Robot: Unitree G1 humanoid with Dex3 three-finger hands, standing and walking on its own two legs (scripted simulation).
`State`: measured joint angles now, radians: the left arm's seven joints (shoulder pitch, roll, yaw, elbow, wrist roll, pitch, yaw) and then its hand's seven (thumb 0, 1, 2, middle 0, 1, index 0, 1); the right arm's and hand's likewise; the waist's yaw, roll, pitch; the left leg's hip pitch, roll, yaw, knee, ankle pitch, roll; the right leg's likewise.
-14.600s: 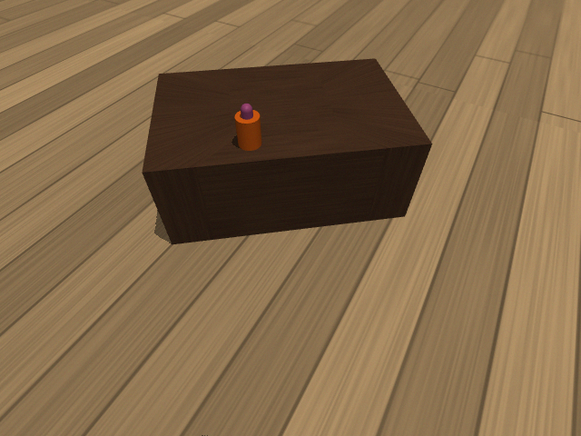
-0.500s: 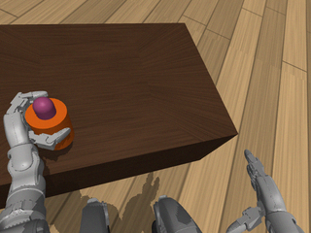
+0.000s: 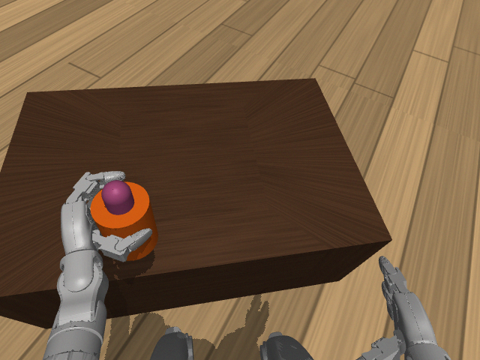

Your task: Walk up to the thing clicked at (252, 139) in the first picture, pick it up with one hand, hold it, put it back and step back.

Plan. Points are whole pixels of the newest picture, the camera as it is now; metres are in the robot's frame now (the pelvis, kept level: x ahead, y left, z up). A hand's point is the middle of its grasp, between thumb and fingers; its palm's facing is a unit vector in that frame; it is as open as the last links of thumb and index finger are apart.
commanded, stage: lift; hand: left
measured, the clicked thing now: (125, 215) +0.37 +0.17 +0.00
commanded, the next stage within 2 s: hold in 0.54 s
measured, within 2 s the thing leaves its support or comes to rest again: neither
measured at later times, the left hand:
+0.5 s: hand (115, 217) +0.34 +0.17 +0.05, palm faces +0.19 -0.98 -0.04, open 11.9 cm
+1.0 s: hand (109, 215) +0.33 +0.17 +0.07, palm faces +0.20 -0.98 -0.04, open 11.9 cm
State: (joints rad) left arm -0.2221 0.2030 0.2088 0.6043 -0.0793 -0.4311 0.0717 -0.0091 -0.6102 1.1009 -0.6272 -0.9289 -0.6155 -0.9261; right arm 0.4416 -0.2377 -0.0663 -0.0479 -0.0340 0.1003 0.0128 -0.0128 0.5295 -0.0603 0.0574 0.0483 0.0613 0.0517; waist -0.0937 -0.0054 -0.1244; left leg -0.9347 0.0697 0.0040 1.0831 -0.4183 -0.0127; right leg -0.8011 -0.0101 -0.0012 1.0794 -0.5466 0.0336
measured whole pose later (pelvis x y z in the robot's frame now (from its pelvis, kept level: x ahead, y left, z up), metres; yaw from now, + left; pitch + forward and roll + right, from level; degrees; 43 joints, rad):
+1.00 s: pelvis +0.01 +0.00 +0.03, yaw +0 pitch +9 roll -1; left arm -0.04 0.16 0.15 0.30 -0.11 -0.26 0.08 -0.01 -0.61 1.10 -0.62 -0.93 -0.61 -0.93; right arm 0.42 -0.22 -0.08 0.09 -0.01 0.05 -0.03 -0.01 0.52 -0.06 0.06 0.05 0.06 0.05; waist -0.04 0.01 -0.09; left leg -0.71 0.06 0.03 0.92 -0.37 -0.01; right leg -0.59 -0.02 0.02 0.92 -0.49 0.04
